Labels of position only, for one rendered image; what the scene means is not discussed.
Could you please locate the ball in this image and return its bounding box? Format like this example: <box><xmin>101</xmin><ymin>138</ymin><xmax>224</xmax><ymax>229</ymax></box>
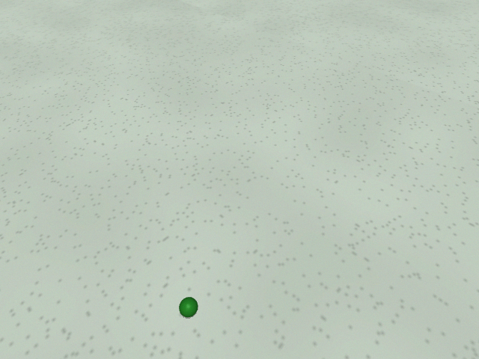
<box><xmin>179</xmin><ymin>297</ymin><xmax>198</xmax><ymax>317</ymax></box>

